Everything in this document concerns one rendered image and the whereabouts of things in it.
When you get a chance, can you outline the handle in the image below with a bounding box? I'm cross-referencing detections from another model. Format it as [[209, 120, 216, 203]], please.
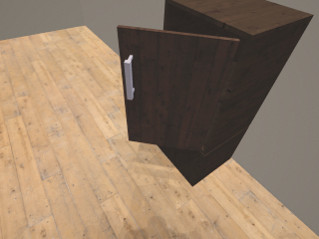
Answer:
[[124, 55, 135, 100]]

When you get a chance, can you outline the cupboard door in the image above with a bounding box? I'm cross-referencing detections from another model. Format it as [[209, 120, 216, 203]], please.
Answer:
[[117, 25, 240, 152]]

